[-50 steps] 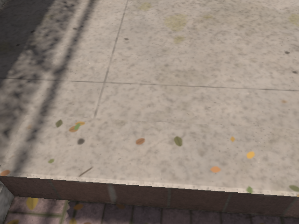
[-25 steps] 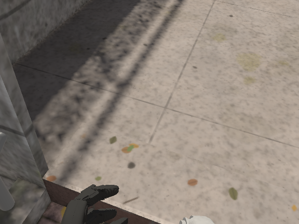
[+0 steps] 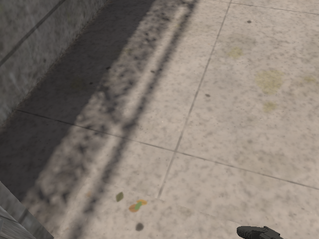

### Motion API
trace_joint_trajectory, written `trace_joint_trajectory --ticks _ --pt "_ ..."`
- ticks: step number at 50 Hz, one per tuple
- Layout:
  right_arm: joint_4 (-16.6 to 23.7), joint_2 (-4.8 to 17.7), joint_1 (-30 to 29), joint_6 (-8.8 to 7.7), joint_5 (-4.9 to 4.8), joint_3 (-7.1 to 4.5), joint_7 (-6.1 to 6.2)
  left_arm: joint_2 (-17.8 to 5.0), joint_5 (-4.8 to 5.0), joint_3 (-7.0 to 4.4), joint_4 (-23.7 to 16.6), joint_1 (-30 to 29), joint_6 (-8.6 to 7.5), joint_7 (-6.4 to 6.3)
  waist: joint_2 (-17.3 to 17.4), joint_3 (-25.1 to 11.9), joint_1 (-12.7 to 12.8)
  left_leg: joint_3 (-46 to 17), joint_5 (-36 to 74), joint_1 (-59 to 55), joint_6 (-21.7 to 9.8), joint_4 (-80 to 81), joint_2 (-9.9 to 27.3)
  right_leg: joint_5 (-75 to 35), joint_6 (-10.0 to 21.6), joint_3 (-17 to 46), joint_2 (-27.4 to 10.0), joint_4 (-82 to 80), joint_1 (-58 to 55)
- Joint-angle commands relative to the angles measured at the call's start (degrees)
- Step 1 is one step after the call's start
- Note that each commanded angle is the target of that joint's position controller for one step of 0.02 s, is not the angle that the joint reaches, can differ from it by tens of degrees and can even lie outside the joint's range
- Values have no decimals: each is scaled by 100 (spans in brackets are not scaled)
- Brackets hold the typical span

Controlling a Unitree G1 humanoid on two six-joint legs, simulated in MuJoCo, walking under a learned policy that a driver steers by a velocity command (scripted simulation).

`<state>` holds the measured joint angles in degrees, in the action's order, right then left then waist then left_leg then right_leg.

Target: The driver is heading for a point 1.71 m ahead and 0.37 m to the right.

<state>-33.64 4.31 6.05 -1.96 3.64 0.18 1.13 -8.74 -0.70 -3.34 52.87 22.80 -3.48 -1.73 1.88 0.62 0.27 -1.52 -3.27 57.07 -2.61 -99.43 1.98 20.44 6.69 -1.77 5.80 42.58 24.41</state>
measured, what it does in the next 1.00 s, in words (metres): climbs, turning right: left foot 0.17 m higher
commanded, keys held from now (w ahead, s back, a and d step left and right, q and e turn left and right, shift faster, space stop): e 0.72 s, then no key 0.28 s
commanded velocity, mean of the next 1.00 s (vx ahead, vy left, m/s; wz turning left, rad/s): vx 0.02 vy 0.00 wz -0.48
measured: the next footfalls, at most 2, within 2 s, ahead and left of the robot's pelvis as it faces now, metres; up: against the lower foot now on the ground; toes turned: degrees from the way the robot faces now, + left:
left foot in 0.54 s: +0.38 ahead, +0.21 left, +0.17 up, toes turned -17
right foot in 1.10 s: +0.20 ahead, -0.11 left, +0.17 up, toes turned -29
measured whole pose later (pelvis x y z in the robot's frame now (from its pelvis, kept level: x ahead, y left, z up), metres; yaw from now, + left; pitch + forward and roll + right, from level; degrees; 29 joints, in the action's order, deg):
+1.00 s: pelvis +0.24 +0.12 +0.13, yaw -30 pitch +0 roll -1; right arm -33.6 8.2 9.6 -0.3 0.5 -0.8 5.1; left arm -12.4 -3.9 -2.3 32.6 7.2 7.5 -3.5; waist 0.1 4.4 -0.8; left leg 7.9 -28.3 33.2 1.4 -62.6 11.7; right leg 8.8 -3.5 6.4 2.7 90.6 45.6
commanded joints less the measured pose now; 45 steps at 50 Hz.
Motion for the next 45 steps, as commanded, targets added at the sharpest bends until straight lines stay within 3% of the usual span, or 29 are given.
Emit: trace_joint_trajectory --ticks 1,3,8,10,14,16,18,20,21,22,23,24,25,26,27,28,29,30,31,32,33,34,35,36,38,40,41,42,45 --pt "26 323 317 65 -45 -80 16 -521 -22 -108 -707 -206 -132 -207 -301 -573 -96 499 194 121 139 612 18 -4396 256 1778 -1053 -1089 -959" --pt "-32 342 206 64 -153 -109 69 -662 -10 -169 -819 -61 -147 -299 -627 -793 26 436 310 245 207 287 -64 -4758 337 1910 -1188 -1050 -1362" --pt "151 363 -465 161 -51 -160 63 -705 41 -269 -1031 270 -47 -382 -604 -405 423 154 -375 1393 298 -423 -90 -3745 855 2764 -1412 -1198 -2401" --pt "336 371 -979 117 -39 -104 27 -662 29 -247 -1155 393 -35 -298 -492 -341 568 136 -673 1675 323 -308 -74 -3635 984 3038 -1619 -1471 -2697" --pt "721 364 -1552 132 -115 -30 7 -887 -20 -310 -1035 793 -125 -337 -804 -101 757 -135 -2171 2801 201 -1579 -16 -3951 1373 3604 -1969 -1758 -3508" --pt "1040 213 -1944 110 -31 84 -35 -917 -61 -311 -876 1020 -176 -394 -598 111 844 -423 -2997 3564 111 -2084 54 -3895 1355 3642 -2055 -1782 -3851" --pt "1386 298 -2405 101 -66 107 20 -1165 -72 -349 -735 1119 -182 -386 -540 300 904 -519 -3847 4084 -7 -2234 76 -3524 1235 3614 -2057 -2042 -3883" --pt "1594 357 -2493 95 -121 126 3 -1153 37 -314 -655 794 -124 -302 -644 230 711 -348 -3611 3479 82 -1632 186 -3289 1015 3198 -1742 -2281 -3210" --pt "1939 201 -2769 160 -49 235 44 -1147 91 -332 -560 878 -24 -266 -719 16 716 -411 -3518 2789 13 -742 308 -2977 705 2997 -1414 -2434 -2785" --pt "2081 208 -2842 189 -69 247 55 -1359 25 -384 -558 784 -5 -278 -782 -86 656 -242 -3095 2215 0 -246 315 -3289 668 2902 -1429 -2769 -2483" --pt "2005 166 -2117 334 -199 303 53 -1664 100 -455 -842 186 84 -238 -649 -685 181 191 -2862 -375 -169 1164 317 -4008 477 2475 -1379 -3449 -1261" --pt "1848 285 -1696 411 -334 224 58 -1788 149 -489 -1051 -352 119 -156 -690 -763 -85 520 -2333 -2279 -284 1930 138 -4012 306 2263 -1360 -3902 -108" --pt "1493 477 -944 546 -392 68 89 -1904 236 -515 -1101 -552 109 -125 -855 -1030 -297 383 -2358 -3261 -341 2315 105 -4329 141 2106 -1383 -3700 -152" --pt "960 729 279 507 -453 -124 113 -2002 312 -499 -1223 -762 64 -24 -994 -1540 -762 660 -2613 -4273 -360 2954 -299 -6756 22 1528 -1053 -2638 -557" --pt "688 1120 1205 396 -419 -350 102 -1873 338 -498 -1229 -756 -12 92 -688 -1911 -1115 276 -2260 -5005 -352 4154 -267 -6487 -171 1535 -844 -1087 -581" --pt "701 2187 1598 288 -137 -626 182 -1459 387 -401 -1904 -1182 -16 151 2051 -2806 -1457 -2718 -1860 -5886 -734 5682 1473 -2883 -651 1238 183 1444 811" --pt "822 2089 443 471 -354 -608 188 -1048 66 -298 -1701 -585 -103 335 3265 -3501 -886 -4951 -2629 -5207 -1028 7113 1856 52 -823 1350 399 4021 862" --pt "1036 1415 -573 453 -472 -385 205 -830 -190 -281 -1662 -448 74 429 2146 -2680 -196 -4823 -3925 -4201 -1089 7333 1683 -123 -855 1590 195 5389 1521" --pt "850 1103 -1247 456 -480 -247 283 -641 -197 -236 -1563 -505 165 453 1673 -1426 319 -4164 -4587 -3208 -917 7230 1733 -586 -824 1198 -41 5511 1894" --pt "719 721 -1605 432 -461 -144 337 -636 -226 -234 -1489 -364 293 348 1438 -709 639 -3333 -4453 -2508 -742 6662 1649 -750 -817 969 -232 5382 1862" --pt "535 439 -1492 378 -422 -58 324 -503 -256 -162 -1616 -488 429 269 1215 -386 788 -2288 -3992 -1948 -545 6101 1210 -969 -802 933 -246 5289 1705" --pt "386 470 -1396 337 -280 -74 292 -531 -267 -129 -1529 -368 492 244 784 -377 793 -1563 -3672 -1708 -533 5738 1152 -1113 -753 802 -61 5544 1499" --pt "393 481 -1391 246 -250 -60 237 -573 -316 -138 -1577 -392 497 124 899 -327 737 -1592 -3242 -1607 -734 5896 1394 -1038 -727 637 17 6230 1587" --pt "293 510 -1282 156 -204 -92 257 -606 -320 -97 -1653 -613 503 68 569 -159 676 -1451 -3172 -1549 -717 5964 1473 -1031 -622 723 15 6227 1815" --pt "182 756 -908 70 -305 -152 287 -718 -219 -95 -1743 -846 639 -7 325 172 469 -1551 -2736 -1550 -631 6227 1713 -945 -631 725 78 6178 2021" --pt "239 909 -744 151 -246 -181 340 -682 -252 -86 -1921 -905 804 -77 557 248 576 -1343 -3078 -2040 -413 6386 1680 -1116 -815 937 -106 5392 2403" --pt "257 881 -395 143 -268 -206 409 -749 -303 -101 -1904 -1132 904 -82 193 25 248 -1236 -2766 -2409 -471 6144 1753 -1364 -860 774 -26 5452 2396" --pt "314 1038 -390 103 -320 -228 421 -693 -273 -39 -2101 -1247 934 -146 613 151 282 -1378 -2997 -2516 -444 6300 1878 -1308 -917 922 -166 5311 2720" --pt "386 1194 6 37 -357 -311 430 -700 -293 6 -2402 -1769 1015 -196 433 -148 -67 -1630 -3160 -3179 -527 6337 2110 -1331 -966 1018 -343 5126 2928"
